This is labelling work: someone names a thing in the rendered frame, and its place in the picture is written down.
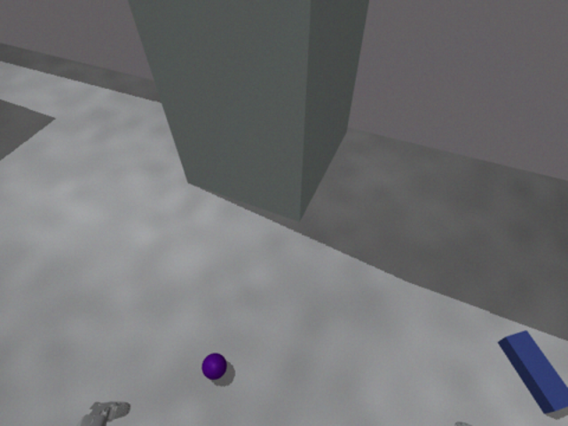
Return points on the left robot hand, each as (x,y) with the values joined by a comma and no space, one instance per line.
(101,413)

